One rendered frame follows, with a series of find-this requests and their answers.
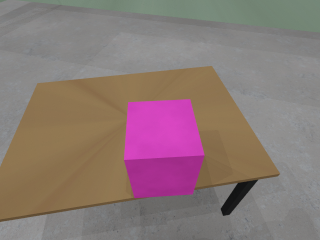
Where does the table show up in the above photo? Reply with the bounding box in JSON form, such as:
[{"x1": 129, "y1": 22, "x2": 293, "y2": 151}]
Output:
[{"x1": 0, "y1": 66, "x2": 280, "y2": 222}]

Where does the carton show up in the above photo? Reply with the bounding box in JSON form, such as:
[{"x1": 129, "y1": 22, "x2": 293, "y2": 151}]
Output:
[{"x1": 124, "y1": 99, "x2": 205, "y2": 198}]

